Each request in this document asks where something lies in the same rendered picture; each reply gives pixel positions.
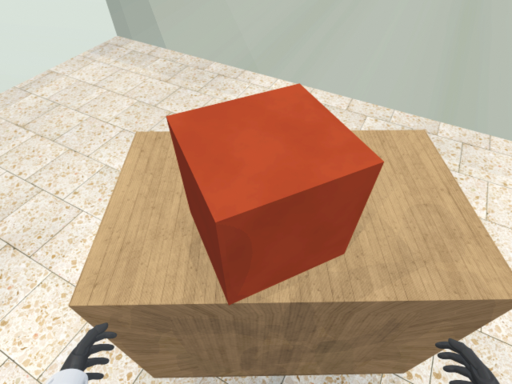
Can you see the robot left hand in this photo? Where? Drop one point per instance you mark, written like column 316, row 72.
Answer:
column 78, row 358

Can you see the pedestal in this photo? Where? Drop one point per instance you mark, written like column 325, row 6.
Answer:
column 420, row 268

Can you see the robot right hand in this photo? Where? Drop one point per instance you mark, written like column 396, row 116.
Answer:
column 474, row 368

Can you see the carton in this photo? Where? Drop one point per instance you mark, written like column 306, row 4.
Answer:
column 275, row 183

